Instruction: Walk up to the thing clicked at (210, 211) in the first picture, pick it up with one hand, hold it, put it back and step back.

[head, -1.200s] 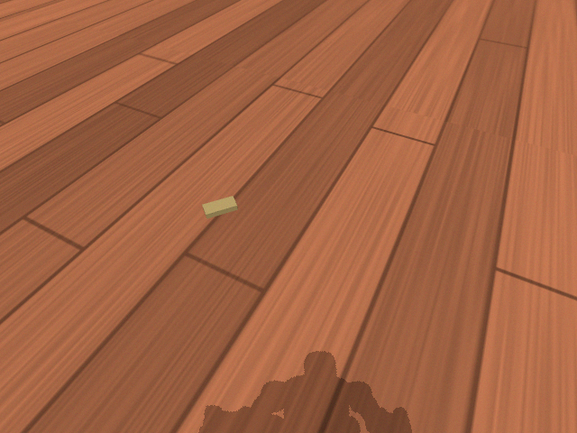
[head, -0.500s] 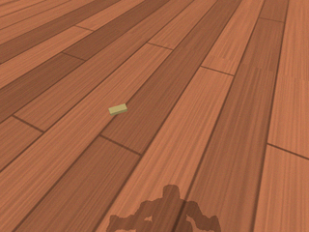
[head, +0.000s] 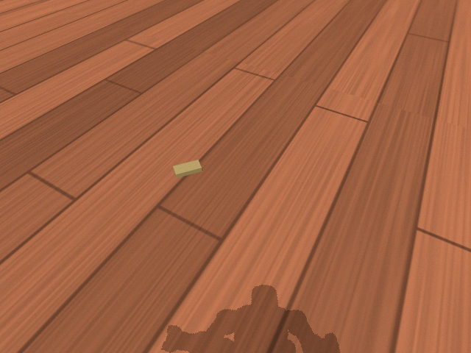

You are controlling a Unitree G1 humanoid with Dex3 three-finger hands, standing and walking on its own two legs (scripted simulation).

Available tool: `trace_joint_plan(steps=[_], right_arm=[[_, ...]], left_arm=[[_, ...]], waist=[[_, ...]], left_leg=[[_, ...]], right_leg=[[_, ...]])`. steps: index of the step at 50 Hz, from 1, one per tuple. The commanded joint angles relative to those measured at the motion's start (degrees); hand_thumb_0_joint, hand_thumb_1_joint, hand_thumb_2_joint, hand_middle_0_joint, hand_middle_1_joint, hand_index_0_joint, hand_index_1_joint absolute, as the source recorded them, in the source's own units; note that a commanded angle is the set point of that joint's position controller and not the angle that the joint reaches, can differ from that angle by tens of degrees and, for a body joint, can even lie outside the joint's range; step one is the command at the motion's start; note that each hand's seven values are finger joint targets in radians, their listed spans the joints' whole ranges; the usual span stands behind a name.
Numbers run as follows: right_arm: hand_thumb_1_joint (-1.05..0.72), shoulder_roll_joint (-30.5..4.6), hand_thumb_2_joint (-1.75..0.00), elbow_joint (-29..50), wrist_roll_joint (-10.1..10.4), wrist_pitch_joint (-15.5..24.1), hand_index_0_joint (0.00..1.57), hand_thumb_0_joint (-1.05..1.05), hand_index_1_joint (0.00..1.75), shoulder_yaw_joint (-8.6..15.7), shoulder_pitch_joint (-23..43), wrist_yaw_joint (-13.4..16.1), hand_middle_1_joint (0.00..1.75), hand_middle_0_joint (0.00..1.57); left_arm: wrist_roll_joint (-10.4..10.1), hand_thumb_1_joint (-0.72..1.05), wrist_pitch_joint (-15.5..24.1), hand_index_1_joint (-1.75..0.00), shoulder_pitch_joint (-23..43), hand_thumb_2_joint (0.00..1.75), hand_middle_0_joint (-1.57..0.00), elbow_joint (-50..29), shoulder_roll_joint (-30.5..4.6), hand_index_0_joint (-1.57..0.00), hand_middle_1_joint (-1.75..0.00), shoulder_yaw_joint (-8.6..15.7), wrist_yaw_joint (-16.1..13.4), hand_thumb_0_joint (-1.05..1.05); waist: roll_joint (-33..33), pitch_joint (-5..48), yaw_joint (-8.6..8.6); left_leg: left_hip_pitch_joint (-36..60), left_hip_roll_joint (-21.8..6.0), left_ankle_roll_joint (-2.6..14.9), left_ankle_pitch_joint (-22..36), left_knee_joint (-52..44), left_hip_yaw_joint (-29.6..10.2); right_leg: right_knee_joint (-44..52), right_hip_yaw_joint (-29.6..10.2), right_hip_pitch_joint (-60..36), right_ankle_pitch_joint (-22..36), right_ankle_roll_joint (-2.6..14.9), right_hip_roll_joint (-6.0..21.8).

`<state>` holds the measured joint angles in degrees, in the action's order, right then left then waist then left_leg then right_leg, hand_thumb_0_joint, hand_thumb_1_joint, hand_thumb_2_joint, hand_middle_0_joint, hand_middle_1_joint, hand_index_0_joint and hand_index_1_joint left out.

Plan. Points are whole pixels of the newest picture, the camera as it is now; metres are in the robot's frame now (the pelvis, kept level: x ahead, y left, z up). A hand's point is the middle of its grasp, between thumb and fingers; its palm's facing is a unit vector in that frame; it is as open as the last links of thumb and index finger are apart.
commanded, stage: walk up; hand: left
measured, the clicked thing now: (187, 168) +1.21 +0.30 -0.76
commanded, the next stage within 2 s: none
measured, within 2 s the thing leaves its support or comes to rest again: neither
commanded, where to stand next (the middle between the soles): +0.96 +0.00 m, yaw +22 degrees
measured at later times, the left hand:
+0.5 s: hand (71, 349) +0.17 +0.33 -0.16, palm faces +0.15 -0.93 -0.34, open 7.4 cm
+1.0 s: hand (123, 267) +0.33 +0.27 -0.15, palm faces +0.29 -0.89 -0.36, open 7.4 cm
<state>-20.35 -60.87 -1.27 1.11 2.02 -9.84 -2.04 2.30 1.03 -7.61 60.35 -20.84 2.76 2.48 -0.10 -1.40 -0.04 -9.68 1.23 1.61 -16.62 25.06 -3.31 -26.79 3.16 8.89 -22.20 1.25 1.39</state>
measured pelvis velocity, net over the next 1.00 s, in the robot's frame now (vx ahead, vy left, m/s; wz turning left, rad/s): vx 0.41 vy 0.00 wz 0.32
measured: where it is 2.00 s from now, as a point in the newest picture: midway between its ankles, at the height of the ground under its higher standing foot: (243, 223)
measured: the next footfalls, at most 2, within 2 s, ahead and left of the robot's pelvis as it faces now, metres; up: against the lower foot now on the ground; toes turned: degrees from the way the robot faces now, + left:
left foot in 0.26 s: +0.18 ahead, +0.18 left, +0.00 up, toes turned +13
right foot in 0.64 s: +0.42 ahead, -0.09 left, +0.00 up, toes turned +8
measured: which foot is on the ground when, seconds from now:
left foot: down 0.00-0.04, up 0.06-0.24, down 0.26-0.66, up 0.68-1.00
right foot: down 0.00-0.28, up 0.30-0.62, down 0.64-1.00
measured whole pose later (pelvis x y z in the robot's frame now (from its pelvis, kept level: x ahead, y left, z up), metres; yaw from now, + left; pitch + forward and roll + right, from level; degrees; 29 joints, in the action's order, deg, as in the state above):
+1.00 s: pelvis +0.41 +0.00 -0.01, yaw +19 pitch -1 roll +0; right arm -23.7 -48.3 -0.3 3.9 3.1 -13.6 -2.7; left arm 2.1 2.8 -21.3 46.8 -24.5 3.9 4.0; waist -1.1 -5.6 -4.3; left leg -27.1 -2.5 1.5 -13.4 38.5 4.1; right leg -31.1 10.9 7.0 -22.7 2.4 1.6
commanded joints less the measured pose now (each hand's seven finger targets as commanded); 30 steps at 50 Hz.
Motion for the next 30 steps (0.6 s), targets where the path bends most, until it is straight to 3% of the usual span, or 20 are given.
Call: trace_joint_plan(steps=[1, 2, 3, 4, 5, 7, 9, 11, 12, 13, 14, 15, 16, 17, 18, 20, 23, 27, 29, 30], right_arm=[[-0.9, -13.68, -0.9, 10.83, -0.65, 2.02, 0.2, 0.0, 0.3, 4.22, 9.14, -0.31, 0.3, 0.2], [-0.9, -11.16, -0.9, 12.9, -0.67, 2.19, 0.2, 0.0, 0.3, 3.88, 12.28, -0.35, 0.3, 0.2], [-0.9, -11.88, -0.9, 13.35, -1.21, 2.31, 0.2, 0.0, 0.3, 3.83, 10.98, -0.11, 0.3, 0.2], [-0.9, -14.28, -0.9, 12.8, -1.0, 2.38, 0.2, 0.0, 0.3, 4.48, 8.47, -0.47, 0.3, 0.2], [-0.9, -14.51, -0.9, 12.64, -0.64, 2.57, 0.2, 0.0, 0.3, 4.7, 7.08, -0.99, 0.3, 0.2], [-0.9, -14.06, -0.9, 11.85, -0.04, 2.78, 0.2, 0.0, 0.3, 4.91, 3.16, -1.96, 0.3, 0.2], [-0.9, -13.05, -0.9, 11.82, -0.02, 3.15, 0.2, 0.0, 0.3, 5.05, 1.32, -2.54, 0.3, 0.2], [-0.9, -12.7, -0.9, 9.81, 0.1, 3.13, 0.2, 0.0, 0.3, 6.28, -7.69, -2.27, 0.3, 0.2], [-0.9, -14.55, -0.9, 7.92, -0.43, 3.21, 0.2, 0.0, 0.3, 7.52, -13.45, -1.63, 0.3, 0.2], [-0.9, -17.75, -0.9, 7.05, -0.89, 3.41, 0.2, 0.0, 0.3, 8.96, -20.48, -0.71, 0.3, 0.2], [-0.9, -24.34, -0.9, 8.76, -1.2, 3.72, 0.2, 0.0, 0.3, 9.97, -22.47, 0.28, 0.3, 0.2], [-0.9, -27.14, -0.9, 11.71, 0.83, 3.74, 0.2, 0.0, 0.3, 10.07, -18.07, 0.02, 0.3, 0.2], [-0.9, -25.74, -0.9, 12.68, 1.59, 3.66, 0.2, 0.0, 0.3, 9.56, -13.6, 0.23, 0.3, 0.2], [-0.9, -22.97, -0.9, 13.79, 1.38, 3.89, 0.2, 0.0, 0.3, 8.16, -10.24, 0.51, 0.3, 0.2], [-0.9, -21.07, -0.9, 14.8, 1.31, 4.18, 0.2, 0.0, 0.3, 7.32, -8.56, 0.79, 0.3, 0.2], [-0.9, -19.25, -0.9, 14.89, 1.54, 4.85, 0.2, 0.0, 0.3, 6.32, -7.56, 0.78, 0.3, 0.2], [-0.9, -20.49, -0.9, 15.93, 0.89, 5.54, 0.2, 0.0, 0.3, 6.82, -7.1, 0.67, 0.3, 0.2], [-0.9, -20.76, -0.9, 16.63, 0.86, 5.87, 0.2, 0.0, 0.3, 6.82, -6.36, 0.56, 0.3, 0.2], [-0.9, -21.12, -0.9, 16.9, 0.59, 5.62, 0.2, 0.0, 0.3, 6.75, -4.39, 0.62, 0.3, 0.2], [-0.9, -20.99, -0.9, 17.27, 0.45, 5.39, 0.2, 0.0, 0.3, 6.72, -2.57, 0.79, 0.3, 0.2]], left_arm=[[0.52, 0.9, 2.37, -0.3, -6.86, 0.9, -0.2, -6.01, -15.69, -0.2, -0.3, 6.02, 0.33, 0.0], [0.85, 0.9, 2.48, -0.3, -11.23, 0.9, -0.2, -4.98, -19.1, -0.2, -0.3, 7.2, 0.03, 0.0], [1.38, 0.9, 2.89, -0.3, -8.33, 0.9, -0.2, -7.41, -20.82, -0.2, -0.3, 7.78, -0.16, 0.0], [0.88, 0.9, 3.07, -0.3, -5.44, 0.9, -0.2, -9.13, -19.55, -0.2, -0.3, 7.36, 0.01, 0.0], [0.99, 0.9, 3.28, -0.3, -3.96, 0.9, -0.2, -10.1, -18.73, -0.2, -0.3, 6.85, 0.04, 0.0], [0.89, 0.9, 3.57, -0.3, -0.64, 0.9, -0.2, -11.24, -17.83, -0.2, -0.3, 6.41, 0.12, 0.0], [0.66, 0.9, 3.45, -0.3, -0.59, 0.9, -0.2, -12.19, -17.77, -0.2, -0.3, 5.99, 0.58, 0.0], [0.12, 0.9, 3.03, -0.3, 1.5, 0.9, -0.2, -13.23, -17.8, -0.2, -0.3, 5.67, 1.17, 0.0], [-0.15, 0.9, 2.63, -0.3, -0.45, 0.9, -0.2, -13.26, -15.57, -0.2, -0.3, 5.05, 1.28, 0.0], [-0.52, 0.9, 2.19, -0.3, -4.09, 0.9, -0.2, -13.4, -12.17, -0.2, -0.3, 4.03, 1.23, 0.0], [-0.52, 0.9, 2.07, -0.3, -4.55, 0.9, -0.2, -15.23, -8.63, -0.2, -0.3, 2.96, 1.4, 0.0], [-0.65, 0.9, 1.96, -0.3, -1.51, 0.9, -0.2, -16.34, -15.46, -0.2, -0.3, 4.1, 1.04, 0.0], [-0.93, 0.9, 2.0, -0.3, 0.02, 0.9, -0.2, -15.92, -18.51, -0.2, -0.3, 4.01, 1.03, 0.0], [-1.44, 0.9, 1.89, -0.3, -2.9, 0.9, -0.2, -14.31, -17.72, -0.2, -0.3, 3.92, 1.03, 0.0], [-1.45, 0.9, 1.86, -0.3, -5.73, 0.9, -0.2, -12.6, -17.29, -0.2, -0.3, 4.01, 1.04, 0.0], [-1.04, 0.9, 1.45, -0.3, -9.03, 0.9, -0.2, -10.55, -17.06, -0.2, -0.3, 4.35, 1.72, 0.0], [-0.46, 0.9, 1.17, -0.3, -7.2, 0.9, -0.2, -12.39, -16.04, -0.2, -0.3, 4.63, 3.12, 0.0], [-0.36, 0.9, 1.62, -0.3, -4.55, 0.9, -0.2, -13.76, -15.48, -0.2, -0.3, 5.32, 3.88, 0.0], [-0.41, 0.9, 1.68, -0.3, -5.77, 0.9, -0.2, -13.62, -15.46, -0.2, -0.3, 5.97, 3.92, 0.0], [-0.27, 0.9, 1.83, -0.3, -8.18, 0.9, -0.2, -13.05, -15.52, -0.2, -0.3, 6.37, 3.79, 0.0]], waist=[[-1.51, -3.14, -8.05], [-10.6, -2.18, -10.64], [-10.89, -3.1, -9.41], [-4.18, -4.39, -7.13], [-3.69, -6.44, -5.85], [-6.24, -7.08, -3.37], [-7.44, -4.36, -2.51], [-4.72, 0.05, 2.72], [1.25, 3.91, 4.86], [9.79, 7.83, 7.85], [21.99, 6.88, 7.93], [12.36, 7.63, 7.34], [4.43, 2.57, 5.34], [2.65, -0.62, 2.66], [2.8, -1.66, 1.08], [4.16, -3.76, -0.84], [9.13, -4.81, -0.21], [8.35, -3.62, -0.11], [8.23, -3.57, -1.76], [7.23, -2.71, -4.02]], left_leg=[[-26.06, -3.41, 1.59, -10.85, 1.99, -6.67], [-35.95, 1.92, -0.72, -6.55, 14.92, 4.22], [-37.82, -3.71, -0.54, -10.03, 24.46, 3.42], [-34.25, -5.88, -0.71, -9.71, 25.51, 0.89], [-31.77, -7.48, -0.55, -9.35, 24.25, 0.2], [-27.67, -9.12, -0.46, -7.62, 18.68, 0.01], [-17.71, -7.02, -0.09, -1.6, 12.08, 3.61], [0.95, -2.3, 0.44, 9.46, 5.08, 9.29], [12.76, -0.22, 1.09, 8.57, 6.84, 10.19], [23.6, -1.41, 3.74, -0.04, 5.58, 4.32], [23.55, -16.99, 8.68, -16.55, -6.07, -26.25], [15.13, -24.18, 15.8, -29.03, -15.15, -45.11], [11.17, -24.16, 15.64, -29.58, -15.56, -40.64], [10.13, -21.84, 13.92, -22.23, -12.61, -31.69], [6.61, -19.82, 12.74, -16.33, -10.73, -26.3], [-5.12, -16.23, 10.71, -11.89, -11.8, -15.65], [-8.15, -15.28, 11.32, -12.75, -12.5, -11.19], [-11.32, -13.53, 9.21, -13.65, -11.19, -7.78], [-14.22, -13.07, 8.45, -14.68, -9.08, -6.64], [-15.99, -12.76, 7.83, -14.0, -5.2, -5.51]], right_leg=[[7.78, -10.96, -12.29, -12.99, 6.21, 8.47], [18.11, -21.11, -21.27, -18.56, 10.36, 17.4], [21.64, -28.23, -18.38, -16.5, 14.64, 27.21], [21.68, -27.12, -14.0, -16.75, 14.92, 26.69], [21.23, -23.57, -11.29, -13.79, 14.87, 25.07], [18.35, -11.6, -11.37, -5.14, 11.8, 19.39], [13.6, -2.86, -7.18, 4.3, 8.98, 15.22], [2.61, 4.96, 1.96, 11.8, 6.39, 11.43], [-8.37, 7.88, 8.52, 14.82, 5.39, 9.0], [-25.07, 8.67, 17.46, 10.18, 4.04, 5.48], [-39.47, 5.76, 30.77, -12.17, 1.4, -2.48], [-42.95, -5.1, 29.93, -12.98, 1.92, 0.78], [-43.8, -7.88, 31.55, -7.06, 1.94, 3.98], [-42.44, -7.76, 32.36, -2.13, 1.63, 5.98], [-39.26, -8.08, 30.51, -1.13, 1.34, 7.15], [-32.27, -6.78, 21.73, 0.91, 0.31, 8.02], [-21.45, -4.74, 19.24, 2.58, -0.78, 7.43], [-13.1, -1.55, 12.61, 10.34, -0.64, 5.6], [-12.34, 0.13, 7.36, 10.5, -0.69, 4.46], [-11.17, 1.38, 2.39, 10.56, -0.39, 3.65]])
